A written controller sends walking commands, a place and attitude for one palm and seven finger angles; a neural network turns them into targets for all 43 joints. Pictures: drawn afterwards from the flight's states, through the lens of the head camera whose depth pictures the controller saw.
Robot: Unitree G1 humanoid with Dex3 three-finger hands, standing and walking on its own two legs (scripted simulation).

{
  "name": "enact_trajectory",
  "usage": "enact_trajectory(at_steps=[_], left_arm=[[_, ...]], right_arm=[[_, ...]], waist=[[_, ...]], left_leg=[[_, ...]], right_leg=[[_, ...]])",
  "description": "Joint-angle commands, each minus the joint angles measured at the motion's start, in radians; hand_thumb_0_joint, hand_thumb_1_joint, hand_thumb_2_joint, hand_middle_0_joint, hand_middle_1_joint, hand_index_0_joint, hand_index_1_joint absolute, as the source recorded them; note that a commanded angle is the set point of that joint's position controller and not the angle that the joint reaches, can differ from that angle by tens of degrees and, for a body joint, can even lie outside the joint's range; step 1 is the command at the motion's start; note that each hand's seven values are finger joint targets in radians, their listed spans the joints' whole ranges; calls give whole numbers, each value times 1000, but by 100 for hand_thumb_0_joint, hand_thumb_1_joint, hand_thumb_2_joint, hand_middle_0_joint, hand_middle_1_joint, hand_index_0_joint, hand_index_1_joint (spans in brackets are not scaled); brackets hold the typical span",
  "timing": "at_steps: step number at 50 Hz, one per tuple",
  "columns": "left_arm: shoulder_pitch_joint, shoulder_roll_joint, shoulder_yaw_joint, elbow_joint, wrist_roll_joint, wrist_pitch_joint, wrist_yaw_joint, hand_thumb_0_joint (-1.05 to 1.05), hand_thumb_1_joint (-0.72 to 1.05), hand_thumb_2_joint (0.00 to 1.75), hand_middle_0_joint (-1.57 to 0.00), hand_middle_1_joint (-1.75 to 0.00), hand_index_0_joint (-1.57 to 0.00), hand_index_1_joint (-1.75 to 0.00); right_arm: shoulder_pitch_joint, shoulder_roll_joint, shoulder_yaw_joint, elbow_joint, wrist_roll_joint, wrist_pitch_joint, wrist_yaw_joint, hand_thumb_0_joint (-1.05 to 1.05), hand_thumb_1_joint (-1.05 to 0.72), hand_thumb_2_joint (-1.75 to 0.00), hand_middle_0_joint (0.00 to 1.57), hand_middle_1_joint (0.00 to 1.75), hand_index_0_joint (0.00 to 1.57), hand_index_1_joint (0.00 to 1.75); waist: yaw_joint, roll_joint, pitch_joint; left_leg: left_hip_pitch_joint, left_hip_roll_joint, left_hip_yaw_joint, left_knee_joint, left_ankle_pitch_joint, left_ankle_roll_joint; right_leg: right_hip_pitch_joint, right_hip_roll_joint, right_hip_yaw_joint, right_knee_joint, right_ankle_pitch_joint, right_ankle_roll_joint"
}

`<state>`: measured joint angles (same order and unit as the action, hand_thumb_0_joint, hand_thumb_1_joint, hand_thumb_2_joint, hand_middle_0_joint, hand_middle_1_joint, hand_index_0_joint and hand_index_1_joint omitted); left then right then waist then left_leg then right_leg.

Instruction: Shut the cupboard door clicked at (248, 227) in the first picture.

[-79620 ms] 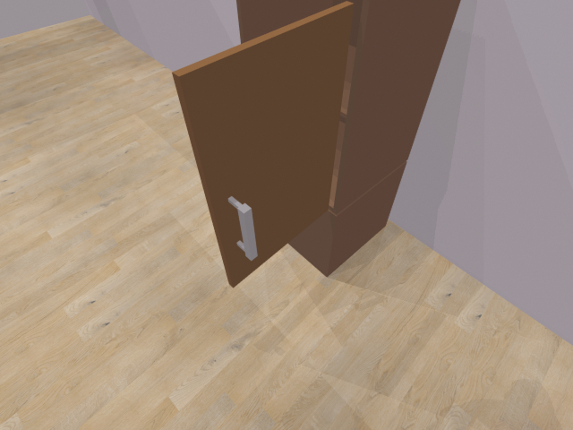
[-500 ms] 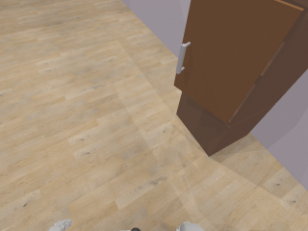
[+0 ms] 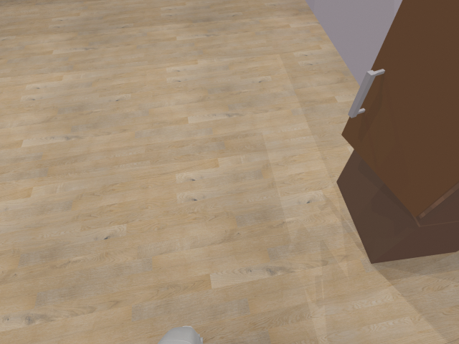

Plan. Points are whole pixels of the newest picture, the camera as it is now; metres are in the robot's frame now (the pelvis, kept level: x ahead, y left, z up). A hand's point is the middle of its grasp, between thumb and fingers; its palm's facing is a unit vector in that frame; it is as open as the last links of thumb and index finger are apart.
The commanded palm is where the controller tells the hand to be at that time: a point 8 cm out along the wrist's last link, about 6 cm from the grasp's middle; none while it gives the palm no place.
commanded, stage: walk to a spot facing it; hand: left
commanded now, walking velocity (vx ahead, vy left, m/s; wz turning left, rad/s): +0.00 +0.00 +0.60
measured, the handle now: (365, 94) +0.83 -0.38 -0.11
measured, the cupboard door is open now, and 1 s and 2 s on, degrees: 15 15 15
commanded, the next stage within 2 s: turn to face it in 1.36 s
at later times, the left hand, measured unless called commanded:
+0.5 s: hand out of the picture +0.10 +0.24 -0.15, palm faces +0.25 -0.93 -0.28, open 7.4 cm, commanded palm none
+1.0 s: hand out of the picture +0.00 +0.14 -0.18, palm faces +0.66 -0.73 -0.16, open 7.4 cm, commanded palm none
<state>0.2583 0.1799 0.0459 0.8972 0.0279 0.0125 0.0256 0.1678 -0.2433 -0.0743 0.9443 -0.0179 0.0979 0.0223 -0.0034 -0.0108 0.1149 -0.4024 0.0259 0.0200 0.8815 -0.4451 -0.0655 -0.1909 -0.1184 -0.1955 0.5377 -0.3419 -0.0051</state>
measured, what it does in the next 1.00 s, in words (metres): walks ahead, turning left: left foot, then right foot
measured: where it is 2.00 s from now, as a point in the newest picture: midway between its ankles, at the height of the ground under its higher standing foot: (175, 279)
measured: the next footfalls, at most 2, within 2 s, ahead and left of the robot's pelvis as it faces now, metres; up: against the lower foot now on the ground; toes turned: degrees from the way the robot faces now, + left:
left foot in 0.10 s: +0.02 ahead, +0.14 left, +0.00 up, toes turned +8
right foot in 0.50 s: +0.15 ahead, -0.10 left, +0.00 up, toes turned +12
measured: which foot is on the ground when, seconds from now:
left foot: up 0.00-0.08, down 0.10-0.50, up 0.52-1.00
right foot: down 0.00-0.10, up 0.12-0.48, down 0.50-1.00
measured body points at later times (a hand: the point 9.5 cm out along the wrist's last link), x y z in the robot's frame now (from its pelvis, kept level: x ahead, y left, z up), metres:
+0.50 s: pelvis +0.04 -0.01 -0.01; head +0.07 -0.01 +0.44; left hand +0.09 +0.28 -0.12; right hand +0.13 -0.24 -0.16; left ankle -0.02 +0.13 -0.74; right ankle +0.11 -0.11 -0.74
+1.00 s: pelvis +0.17 +0.06 -0.02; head +0.21 +0.11 +0.43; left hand -0.03 +0.18 -0.17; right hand +0.43 -0.05 -0.15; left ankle +0.20 +0.18 -0.73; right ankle +0.12 -0.11 -0.73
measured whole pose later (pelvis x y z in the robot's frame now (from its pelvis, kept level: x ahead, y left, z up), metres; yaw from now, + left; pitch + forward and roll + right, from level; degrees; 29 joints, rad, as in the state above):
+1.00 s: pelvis +0.17 +0.06 -0.02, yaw +37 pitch +0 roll +0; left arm 0.47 0.15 0.05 1.04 0.03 -0.04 0.00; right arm 0.06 -0.21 -0.05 0.91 -0.03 0.01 0.05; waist 0.05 -0.03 0.13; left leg -0.47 0.02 0.15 0.67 -0.28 0.07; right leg 0.02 -0.16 -0.41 0.54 -0.48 0.07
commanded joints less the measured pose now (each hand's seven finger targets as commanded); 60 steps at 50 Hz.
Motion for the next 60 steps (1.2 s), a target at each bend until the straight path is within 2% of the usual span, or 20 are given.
enact_trajectory(at_steps=[1,3,4,5,6,11,19,23,24,25,26,29,32,43,48,49,51,53,56,60], left_arm=[[83,245,80,-37,8,-11,12,0,90,90,-20,-30,-20,-30],[60,239,81,-39,-2,-8,7,0,90,90,-20,-30,-20,-30],[58,214,74,-50,-9,-4,4,0,90,90,-20,-30,-20,-30],[30,143,54,-94,-16,-1,-2,0,90,90,-20,-30,-20,-30],[-53,144,43,-126,-6,12,7,0,90,90,-20,-30,-20,-30],[-82,156,57,-94,0,12,-23,0,90,90,-20,-30,-20,-30],[-135,150,49,-121,-1,-12,-49,0,90,90,-20,-30,-20,-30],[30,161,61,-71,-1,-29,-50,0,90,90,-20,-30,-20,-30],[144,224,78,-45,6,-43,-42,0,90,90,-20,-30,-20,-30],[225,330,99,-33,19,-49,-24,0,90,90,-20,-30,-20,-30],[184,320,87,-39,2,-41,-16,0,90,90,-20,-30,-20,-30],[-17,197,61,-71,1,-59,-10,0,90,90,-20,-30,-20,-30],[9,140,44,-49,-5,-81,-14,0,90,90,-20,-30,-20,-30],[230,130,39,75,5,-93,-3,0,90,90,-20,-30,-20,-30],[178,198,57,67,1,-90,-9,0,90,90,-20,-30,-20,-30],[161,196,57,62,-6,-86,-14,0,90,90,-20,-30,-20,-30],[64,137,41,-43,-16,-77,-36,0,90,90,-20,-30,-20,-30],[-28,130,45,-74,-10,-71,-21,0,90,90,-20,-30,-20,-30],[86,86,46,9,11,-38,-31,0,90,90,-20,-30,-20,-30],[78,89,45,10,9,-23,-39,0,90,90,-20,-30,-20,-30]], right_arm=[[-58,-40,-5,-110,7,-54,0,0,-90,-90,20,30,20,30],[8,-66,-11,-92,1,-61,-2,0,-90,-90,20,30,20,30],[73,-129,-26,-75,-3,-70,0,0,-90,-90,20,30,20,30],[138,-240,-56,-65,-9,-76,-10,0,-90,-90,20,30,20,30],[197,-256,-58,-39,-3,-66,-21,0,-90,-90,20,30,20,30],[36,-165,-18,-93,-17,-83,-42,0,-90,-90,20,30,20,30],[71,-187,-29,-85,-16,-101,-30,0,-90,-90,20,30,20,30],[5,-169,-30,-97,-10,-99,-28,0,-90,-90,20,30,20,30],[-14,-124,-21,-110,0,-104,-24,0,-90,-90,20,30,20,30],[5,-37,-5,-131,9,-113,-22,0,-90,-90,20,30,20,30],[-22,-86,-19,-140,-9,-108,-16,0,-90,-90,20,30,20,30],[58,-73,-29,-73,-23,-94,6,0,-90,-90,20,30,20,30],[77,-26,-16,-42,-15,-81,23,0,-90,-90,20,30,20,30],[-176,19,17,-106,-13,-95,41,0,-90,-90,20,30,20,30],[-2,-34,2,-79,-16,-117,26,0,-90,-90,20,30,20,30],[136,-91,-14,-47,-21,-120,21,0,-90,-90,20,30,20,30],[347,-302,-62,-4,-12,-128,-9,0,-90,-90,20,30,20,30],[245,-245,-41,-16,-2,-130,-25,0,-90,-90,20,30,20,30],[56,-118,3,-67,-6,-150,-35,0,-90,-90,20,30,20,30],[93,-92,10,-39,1,-164,-37,0,-90,-90,20,30,20,30]], waist=[[42,-226,-144],[-6,-173,-159],[-40,-13,-217],[-81,317,-241],[-108,253,-240],[-38,196,-84],[-35,181,-63],[58,123,-91],[119,-34,-132],[154,-358,-186],[122,-293,-103],[-9,-187,-18],[-22,-138,-27],[57,-125,-5],[-49,-108,-125],[-126,-28,-204],[-200,282,-363],[-133,32,-213],[-13,100,-88],[9,109,-89]], left_leg=[[4,-32,73,-212,20,26],[186,-37,70,-393,190,43],[379,57,-38,-471,424,74],[534,337,-399,-482,867,213],[490,397,-414,-473,1002,295],[279,213,-315,-569,328,229],[199,158,-372,-627,-9,239],[-58,81,-345,-480,-92,197],[-236,-13,-261,-304,-144,149],[-384,-130,-80,67,-210,87],[-405,-65,-119,292,-178,86],[-330,38,-113,431,96,70],[-272,40,-49,370,232,45],[-322,54,79,-60,214,79],[74,-63,173,-224,132,158],[340,-60,128,-317,205,174],[724,376,-597,-510,418,371],[487,378,-466,-567,345,340],[172,226,-270,-627,278,241],[187,173,-221,-680,312,242]], right_leg=[[198,-236,138,-22,762,-106],[86,-211,74,80,670,-47],[-61,-164,22,240,471,4],[-361,-16,1,454,-221,79],[-399,-6,124,554,-335,65],[-406,1,176,560,-88,66],[-305,52,142,247,-38,72],[93,108,106,3,49,64],[315,8,225,-147,-70,45],[410,-318,615,-326,-359,-45],[225,-403,751,-431,-519,-97],[-2,-310,492,-421,-381,-72],[12,-196,152,-370,53,-40],[304,-250,-34,-265,612,-72],[231,-267,-122,47,911,-55],[79,-229,-146,280,750,-24],[-490,19,10,831,-251,56],[-523,-47,140,857,-142,34],[-383,-76,188,718,17,48],[-399,-44,181,610,138,63]])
